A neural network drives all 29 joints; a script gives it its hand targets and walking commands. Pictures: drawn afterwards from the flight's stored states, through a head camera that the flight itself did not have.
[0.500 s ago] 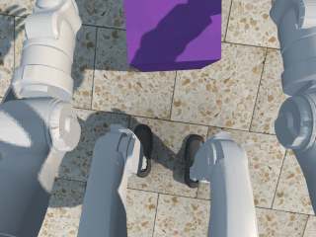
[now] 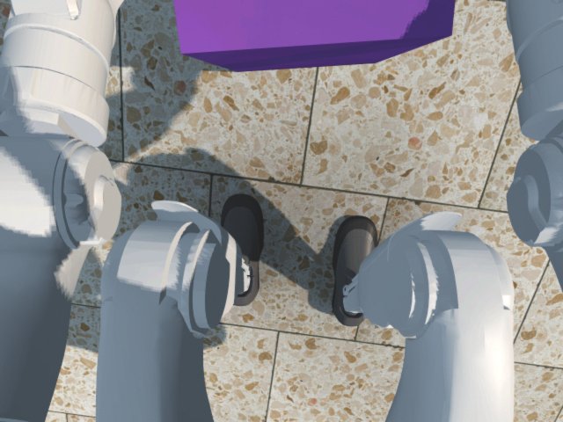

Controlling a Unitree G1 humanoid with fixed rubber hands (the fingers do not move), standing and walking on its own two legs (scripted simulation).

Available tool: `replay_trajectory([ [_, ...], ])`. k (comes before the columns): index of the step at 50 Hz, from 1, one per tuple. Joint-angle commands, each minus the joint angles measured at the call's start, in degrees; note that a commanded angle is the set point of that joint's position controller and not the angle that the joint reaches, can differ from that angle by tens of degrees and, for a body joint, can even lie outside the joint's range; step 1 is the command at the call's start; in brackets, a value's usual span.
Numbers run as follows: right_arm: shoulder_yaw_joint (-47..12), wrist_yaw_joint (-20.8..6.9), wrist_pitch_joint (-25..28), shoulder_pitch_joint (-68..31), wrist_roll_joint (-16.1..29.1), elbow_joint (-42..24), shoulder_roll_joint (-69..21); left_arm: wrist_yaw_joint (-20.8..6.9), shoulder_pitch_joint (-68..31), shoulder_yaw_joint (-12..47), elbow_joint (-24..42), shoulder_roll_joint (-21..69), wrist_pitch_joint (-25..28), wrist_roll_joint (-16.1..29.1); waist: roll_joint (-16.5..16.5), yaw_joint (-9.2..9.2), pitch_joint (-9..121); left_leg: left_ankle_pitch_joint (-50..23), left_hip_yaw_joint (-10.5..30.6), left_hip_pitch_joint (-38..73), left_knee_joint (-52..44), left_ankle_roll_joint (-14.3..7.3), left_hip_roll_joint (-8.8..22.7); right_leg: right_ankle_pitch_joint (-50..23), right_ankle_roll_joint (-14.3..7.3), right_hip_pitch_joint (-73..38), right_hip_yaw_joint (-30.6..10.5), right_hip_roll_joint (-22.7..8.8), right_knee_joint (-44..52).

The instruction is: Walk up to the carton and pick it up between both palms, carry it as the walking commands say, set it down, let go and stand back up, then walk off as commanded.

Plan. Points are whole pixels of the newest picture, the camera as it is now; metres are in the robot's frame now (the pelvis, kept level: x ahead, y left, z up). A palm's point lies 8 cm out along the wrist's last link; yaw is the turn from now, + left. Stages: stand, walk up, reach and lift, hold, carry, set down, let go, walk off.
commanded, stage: reach and lift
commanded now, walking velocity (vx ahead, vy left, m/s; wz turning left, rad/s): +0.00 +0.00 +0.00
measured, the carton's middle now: out of the picture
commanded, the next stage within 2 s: none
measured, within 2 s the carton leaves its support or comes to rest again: leaves its support in 1.66 s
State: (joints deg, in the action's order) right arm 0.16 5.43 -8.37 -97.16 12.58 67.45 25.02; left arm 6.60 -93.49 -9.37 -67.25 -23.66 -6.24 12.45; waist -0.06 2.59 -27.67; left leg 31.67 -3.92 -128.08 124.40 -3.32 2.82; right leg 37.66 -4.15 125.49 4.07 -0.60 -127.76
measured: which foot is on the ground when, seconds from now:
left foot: down 0.00-1.00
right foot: down 0.00-1.00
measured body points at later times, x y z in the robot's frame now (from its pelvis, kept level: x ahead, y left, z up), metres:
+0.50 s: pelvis +0.00 +0.00 -0.01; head +0.38 +0.01 +0.21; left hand +0.58 +0.21 -0.17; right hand +0.61 -0.14 -0.17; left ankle +0.12 +0.11 -0.34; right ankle +0.09 -0.10 -0.34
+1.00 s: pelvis +0.00 +0.01 -0.01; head +0.39 +0.00 +0.21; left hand +0.58 +0.18 -0.18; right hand +0.61 -0.13 -0.18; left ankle +0.12 +0.11 -0.34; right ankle +0.09 -0.10 -0.34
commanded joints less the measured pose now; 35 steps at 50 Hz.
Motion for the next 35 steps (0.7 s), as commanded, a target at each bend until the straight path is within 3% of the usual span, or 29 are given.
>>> replay_trajectory([
  [1,-0.4,0.6,1.3,-20.1,1.1,-8.0,7.6,0.5,-17.7,1.0,7.4,-8.7,1.4,1.7,-2.2,1.47,85.2,-28.3,4.9,44.0,-3.5,3.5,-4.2,-28.4,4.3,-38.5,-7.0,3.4,7.8],
  [10,-0.9,0.0,0.9,-18.1,1.4,-4.9,6.7,1.1,-16.0,0.3,5.1,-7.9,1.1,1.3,-2.3,2.76,76.6,-25.3,4.9,42.4,-3.1,3.0,-3.8,-23.1,4.3,-31.6,-6.4,3.5,7.4],
  [19,0.3,-0.7,1.1,-18.1,-0.1,-2.7,6.0,0.3,-16.7,0.2,3.6,-5.3,0.9,0.7,-1.7,1.87,70.0,-22.9,5.7,42.1,-4.2,2.9,-4.0,-19.3,4.0,-26.7,-6.0,3.4,8.7],
  [35,1.0,-0.1,1.8,-20.0,-3.3,-4.3,0.2,0.8,-18.6,-1.5,5.3,0.3,1.7,-3.4,-1.8,2.20,70.2,-25.1,5.2,44.9,-4.5,3.1,-5.7,-21.5,4.2,-29.4,-6.0,4.9,9.4],
])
